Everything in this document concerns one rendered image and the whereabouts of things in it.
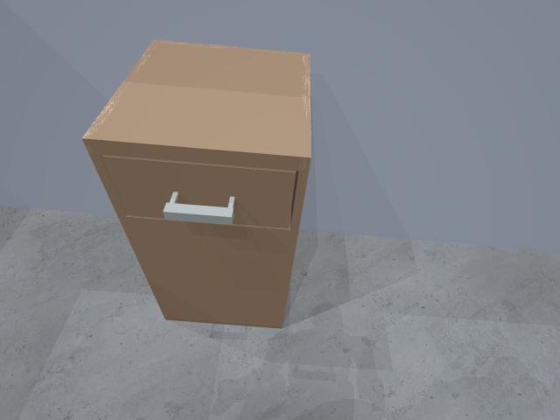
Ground cabinet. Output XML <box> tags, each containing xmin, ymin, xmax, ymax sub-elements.
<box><xmin>82</xmin><ymin>39</ymin><xmax>312</xmax><ymax>329</ymax></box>

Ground handle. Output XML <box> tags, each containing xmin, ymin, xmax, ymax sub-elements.
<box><xmin>163</xmin><ymin>192</ymin><xmax>235</xmax><ymax>225</ymax></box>

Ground drawer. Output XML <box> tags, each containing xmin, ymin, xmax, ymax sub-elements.
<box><xmin>102</xmin><ymin>155</ymin><xmax>296</xmax><ymax>228</ymax></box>

